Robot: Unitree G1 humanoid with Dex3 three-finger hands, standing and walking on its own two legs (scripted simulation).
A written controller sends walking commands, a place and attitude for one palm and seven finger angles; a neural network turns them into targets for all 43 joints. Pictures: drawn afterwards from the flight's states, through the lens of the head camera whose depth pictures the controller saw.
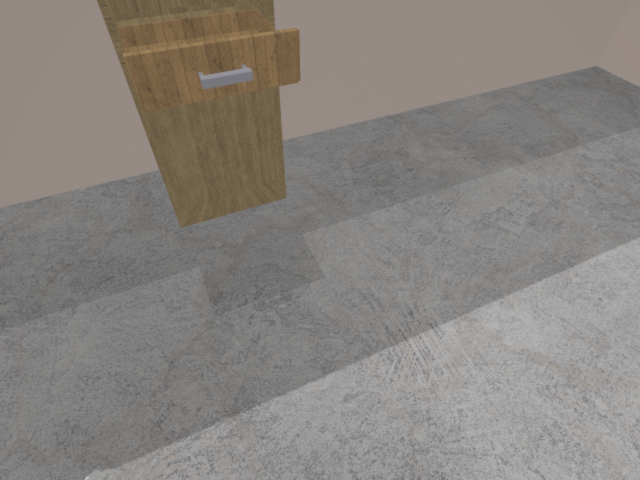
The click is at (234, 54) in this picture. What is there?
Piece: drawer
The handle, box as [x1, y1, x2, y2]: [198, 64, 253, 88]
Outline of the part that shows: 252,71 249,67 247,68 244,64 241,65 241,69 208,75 203,75 201,72 198,72 203,88 208,88 253,79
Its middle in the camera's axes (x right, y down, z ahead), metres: -0.25 -0.43 +1.01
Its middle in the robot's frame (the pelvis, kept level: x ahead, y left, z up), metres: +1.03 +0.30 +0.01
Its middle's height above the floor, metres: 0.78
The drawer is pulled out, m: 0.28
